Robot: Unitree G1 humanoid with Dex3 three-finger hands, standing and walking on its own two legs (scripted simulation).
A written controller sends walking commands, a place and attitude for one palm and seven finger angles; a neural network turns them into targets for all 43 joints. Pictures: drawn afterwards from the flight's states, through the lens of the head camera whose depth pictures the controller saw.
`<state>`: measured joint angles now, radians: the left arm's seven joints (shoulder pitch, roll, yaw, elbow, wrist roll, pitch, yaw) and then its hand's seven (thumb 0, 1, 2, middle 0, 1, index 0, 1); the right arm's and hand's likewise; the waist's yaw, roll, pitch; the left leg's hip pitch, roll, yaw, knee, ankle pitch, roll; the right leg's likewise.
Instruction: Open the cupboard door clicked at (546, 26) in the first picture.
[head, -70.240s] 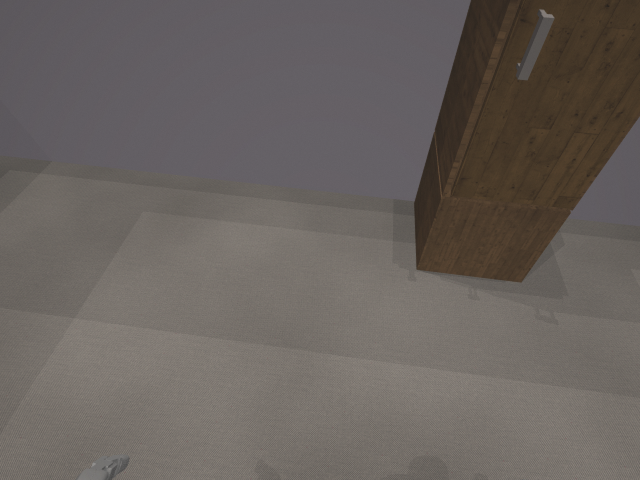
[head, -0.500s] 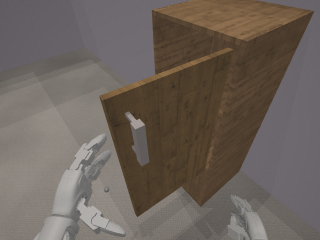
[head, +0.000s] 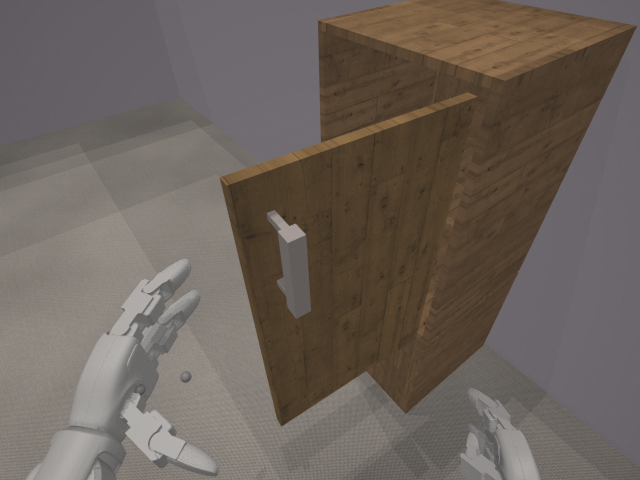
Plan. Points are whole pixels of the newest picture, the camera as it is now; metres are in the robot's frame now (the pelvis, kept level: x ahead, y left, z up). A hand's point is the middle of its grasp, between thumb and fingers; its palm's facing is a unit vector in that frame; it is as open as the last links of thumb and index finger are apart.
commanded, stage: draw the hand back to the body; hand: left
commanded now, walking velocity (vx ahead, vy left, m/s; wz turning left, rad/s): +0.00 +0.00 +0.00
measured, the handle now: (287, 264) +0.33 +0.07 +0.14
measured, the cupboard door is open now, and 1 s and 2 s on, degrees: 86 86 86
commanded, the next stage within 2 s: step back with the hand held close in 1.36 s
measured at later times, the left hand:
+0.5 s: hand (113, 369) +0.18 +0.21 +0.15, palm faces +0.26 -0.92 -0.29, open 14.8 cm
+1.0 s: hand (74, 312) +0.22 +0.27 +0.17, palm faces +0.41 -0.82 -0.41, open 8.9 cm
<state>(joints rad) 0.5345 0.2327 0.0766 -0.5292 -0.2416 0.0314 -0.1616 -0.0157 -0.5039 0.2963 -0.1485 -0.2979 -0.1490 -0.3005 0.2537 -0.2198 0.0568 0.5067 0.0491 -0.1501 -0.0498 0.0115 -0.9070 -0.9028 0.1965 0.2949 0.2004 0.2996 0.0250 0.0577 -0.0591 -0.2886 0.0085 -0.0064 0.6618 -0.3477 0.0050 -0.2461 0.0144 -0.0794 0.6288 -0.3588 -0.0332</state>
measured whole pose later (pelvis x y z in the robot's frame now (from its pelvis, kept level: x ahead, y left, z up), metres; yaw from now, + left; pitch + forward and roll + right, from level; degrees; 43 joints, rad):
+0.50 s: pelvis +0.00 +0.02 +0.01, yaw -1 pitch -3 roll -1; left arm 0.56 0.28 0.15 -0.53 -0.08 -0.03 0.08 -0.01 -0.23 0.41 -0.16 -0.30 -0.16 -0.30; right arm 0.22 -0.21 0.06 0.55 0.02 -0.16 -0.08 0.01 -0.91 -0.90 0.20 0.29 0.20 0.30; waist 0.06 0.05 0.01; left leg -0.20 0.00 0.01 0.54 -0.29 0.02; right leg -0.16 0.01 -0.06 0.49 -0.28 -0.01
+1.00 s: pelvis +0.03 +0.02 +0.02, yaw -2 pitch -3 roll +0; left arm 0.50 0.35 0.32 -0.44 -0.07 -0.07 0.13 0.00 0.63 0.78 -0.20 -0.30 -0.20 -0.30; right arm 0.20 -0.22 0.02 0.61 0.01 -0.08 -0.07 0.01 -0.91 -0.90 0.20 0.29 0.20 0.30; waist 0.06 0.05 0.01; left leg -0.10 -0.01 0.03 0.44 -0.29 0.02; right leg -0.07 0.00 -0.04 0.41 -0.28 -0.01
